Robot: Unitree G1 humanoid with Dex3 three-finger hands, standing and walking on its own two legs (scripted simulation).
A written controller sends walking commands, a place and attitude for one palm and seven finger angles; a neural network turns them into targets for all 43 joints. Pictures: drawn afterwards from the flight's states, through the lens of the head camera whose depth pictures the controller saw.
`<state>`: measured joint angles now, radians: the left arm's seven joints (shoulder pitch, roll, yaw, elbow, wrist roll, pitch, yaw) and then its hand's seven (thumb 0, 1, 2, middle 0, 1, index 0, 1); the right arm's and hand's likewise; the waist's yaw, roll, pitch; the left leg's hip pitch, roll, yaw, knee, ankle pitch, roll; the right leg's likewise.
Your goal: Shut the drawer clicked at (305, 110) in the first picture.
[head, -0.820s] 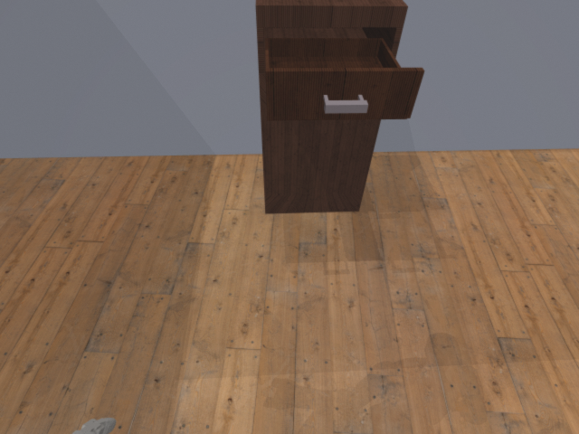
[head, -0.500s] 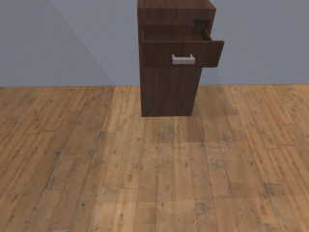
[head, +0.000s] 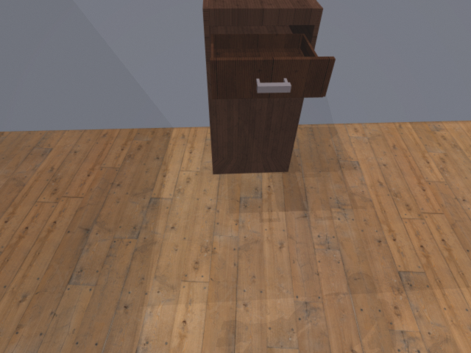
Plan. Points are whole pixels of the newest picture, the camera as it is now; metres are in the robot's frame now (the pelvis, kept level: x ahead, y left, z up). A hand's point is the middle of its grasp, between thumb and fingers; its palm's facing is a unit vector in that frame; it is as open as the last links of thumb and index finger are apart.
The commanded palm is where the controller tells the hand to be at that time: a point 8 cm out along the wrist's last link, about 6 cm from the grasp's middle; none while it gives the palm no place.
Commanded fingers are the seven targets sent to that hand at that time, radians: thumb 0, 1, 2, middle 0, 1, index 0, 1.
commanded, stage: look at it before walking up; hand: left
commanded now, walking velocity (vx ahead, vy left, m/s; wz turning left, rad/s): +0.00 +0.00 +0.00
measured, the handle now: (272, 84) +0.93 -0.07 +0.00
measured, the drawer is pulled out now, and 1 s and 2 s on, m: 0.30 0.30 0.30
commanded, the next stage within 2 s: walk to a spot facing it in 0.62 s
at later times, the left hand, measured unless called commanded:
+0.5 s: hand out of the picture +0.07 +0.25 -0.16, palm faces -0.02 -0.95 -0.32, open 7.4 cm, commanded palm none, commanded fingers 0.00 0.90 0.90 -0.20 -0.30 -0.20 -0.30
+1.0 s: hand out of the picture +0.06 +0.23 -0.17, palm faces -0.10 -0.95 -0.29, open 7.4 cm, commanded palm none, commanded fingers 0.00 0.90 0.90 -0.20 -0.30 -0.20 -0.30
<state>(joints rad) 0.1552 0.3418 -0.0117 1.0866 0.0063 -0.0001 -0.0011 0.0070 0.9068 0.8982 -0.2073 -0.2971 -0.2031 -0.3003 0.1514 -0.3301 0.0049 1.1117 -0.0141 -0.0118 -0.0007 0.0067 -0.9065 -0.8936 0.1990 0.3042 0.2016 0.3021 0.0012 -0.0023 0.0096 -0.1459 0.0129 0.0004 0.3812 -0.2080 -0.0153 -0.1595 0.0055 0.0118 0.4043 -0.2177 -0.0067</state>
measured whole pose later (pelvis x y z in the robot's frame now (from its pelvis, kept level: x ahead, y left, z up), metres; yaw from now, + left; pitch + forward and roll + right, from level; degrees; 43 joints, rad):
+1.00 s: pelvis -0.01 +0.00 -0.01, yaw -7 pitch -1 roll +1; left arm 0.21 0.30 0.02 1.02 0.01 0.05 0.00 0.01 0.91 0.90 -0.20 -0.30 -0.20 -0.30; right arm 0.14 -0.25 -0.02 1.02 -0.02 0.01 -0.02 0.00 -0.91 -0.89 0.20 0.30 0.20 0.30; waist 0.02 -0.03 0.04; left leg -0.20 0.04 0.11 0.49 -0.28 -0.01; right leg -0.28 0.03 0.10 0.58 -0.26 0.00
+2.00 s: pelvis +0.20 +0.02 +0.00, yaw -41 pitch +0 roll -3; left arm 0.26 0.26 0.11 0.95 0.03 0.04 -0.03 0.01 0.91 0.90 -0.20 -0.30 -0.19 -0.30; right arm 0.43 -0.15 -0.02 1.00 -0.02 -0.08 -0.05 0.00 -0.93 -0.89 0.20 0.30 0.20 0.30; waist 0.02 -0.05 0.00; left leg -0.04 0.01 0.22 0.36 -0.33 0.05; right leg -0.68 0.00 0.02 1.28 -0.15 0.01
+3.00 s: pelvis +0.49 -0.24 -0.01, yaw -79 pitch +0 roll -1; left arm 0.24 0.26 0.11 0.91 0.01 0.05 -0.02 0.01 0.91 0.90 -0.20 -0.30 -0.20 -0.30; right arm 0.18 -0.14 -0.03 0.90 -0.02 -0.04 -0.03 -0.02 -0.93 -0.89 0.20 0.30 0.21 0.30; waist 0.04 -0.04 0.08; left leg -0.21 0.15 0.26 0.53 -0.29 -0.01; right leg -0.55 -0.06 -0.06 1.17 -0.38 0.08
